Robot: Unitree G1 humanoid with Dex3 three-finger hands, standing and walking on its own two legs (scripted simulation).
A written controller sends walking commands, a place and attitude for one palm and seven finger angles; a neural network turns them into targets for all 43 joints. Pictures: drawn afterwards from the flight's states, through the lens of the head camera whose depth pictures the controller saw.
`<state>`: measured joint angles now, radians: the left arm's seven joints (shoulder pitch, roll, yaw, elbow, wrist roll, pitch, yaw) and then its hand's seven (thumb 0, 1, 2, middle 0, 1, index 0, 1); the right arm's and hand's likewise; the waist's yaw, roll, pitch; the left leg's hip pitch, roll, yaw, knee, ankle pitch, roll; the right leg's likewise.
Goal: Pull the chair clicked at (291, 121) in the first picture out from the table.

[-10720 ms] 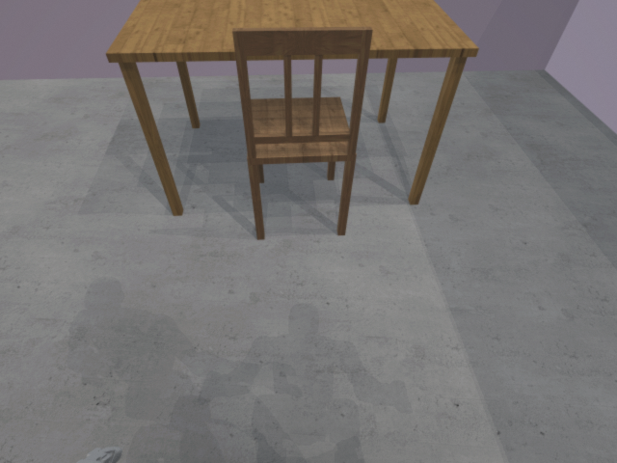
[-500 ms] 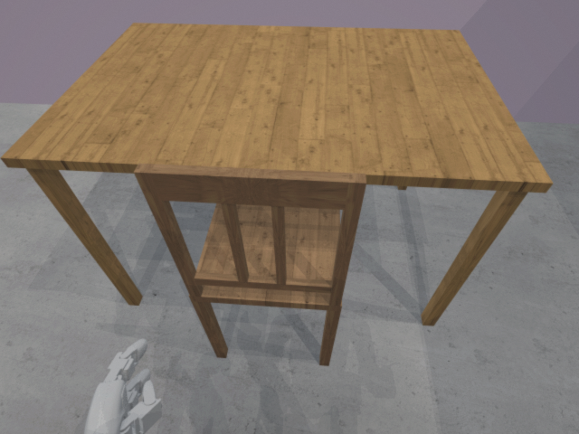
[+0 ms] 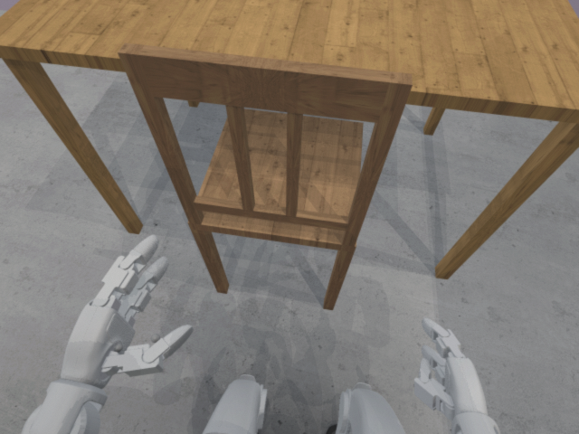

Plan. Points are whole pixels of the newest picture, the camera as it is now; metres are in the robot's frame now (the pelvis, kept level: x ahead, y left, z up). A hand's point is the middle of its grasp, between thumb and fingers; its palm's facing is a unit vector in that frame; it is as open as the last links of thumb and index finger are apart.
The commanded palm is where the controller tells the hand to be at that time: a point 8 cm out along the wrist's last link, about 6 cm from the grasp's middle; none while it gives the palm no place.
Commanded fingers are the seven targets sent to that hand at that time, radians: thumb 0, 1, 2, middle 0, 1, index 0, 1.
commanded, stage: raise the hand toward the chair's back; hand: left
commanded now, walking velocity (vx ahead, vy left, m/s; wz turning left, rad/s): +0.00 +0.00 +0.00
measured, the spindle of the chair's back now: (243, 163) +0.54 +0.14 +0.00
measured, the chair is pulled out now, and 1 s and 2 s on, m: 0.00 0.00 0.00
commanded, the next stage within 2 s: aim the fingers beside a spindle in 1.44 s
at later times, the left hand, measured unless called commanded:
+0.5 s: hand (137, 309) +0.25 +0.21 +0.06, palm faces -0.03 -1.00 -0.05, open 15.5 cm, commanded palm +0.22 +0.27 +0.07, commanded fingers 0.00 -0.48 0.31 -0.06 -0.08 -0.06 -0.08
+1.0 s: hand (126, 283) +0.27 +0.23 +0.07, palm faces -0.04 -1.00 -0.05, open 16.9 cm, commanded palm +0.25 +0.28 +0.08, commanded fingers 0.00 -0.50 0.30 -0.06 -0.08 -0.06 -0.08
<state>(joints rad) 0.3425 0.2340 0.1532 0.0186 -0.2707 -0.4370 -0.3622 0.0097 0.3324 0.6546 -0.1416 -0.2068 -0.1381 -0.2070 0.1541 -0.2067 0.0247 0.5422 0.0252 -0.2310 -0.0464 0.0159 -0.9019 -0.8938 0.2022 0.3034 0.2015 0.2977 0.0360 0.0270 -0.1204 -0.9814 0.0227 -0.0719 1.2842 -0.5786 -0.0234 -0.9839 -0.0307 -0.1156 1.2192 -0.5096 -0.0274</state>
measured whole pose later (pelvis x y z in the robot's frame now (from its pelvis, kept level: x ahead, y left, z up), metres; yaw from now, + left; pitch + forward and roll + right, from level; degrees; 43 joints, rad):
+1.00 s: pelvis +0.03 +0.03 +0.03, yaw -1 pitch +16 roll -3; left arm 0.29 0.27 0.24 0.07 -0.29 -0.36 -0.33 -0.01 -0.49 0.30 -0.06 -0.08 -0.06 -0.08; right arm 0.24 -0.24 0.01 0.54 0.03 -0.20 -0.05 0.02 -0.90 -0.89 0.20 0.30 0.20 0.30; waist -0.02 0.03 -0.13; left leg -0.85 0.01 -0.03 1.14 -0.55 0.02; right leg -0.86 -0.04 -0.08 1.06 -0.47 0.02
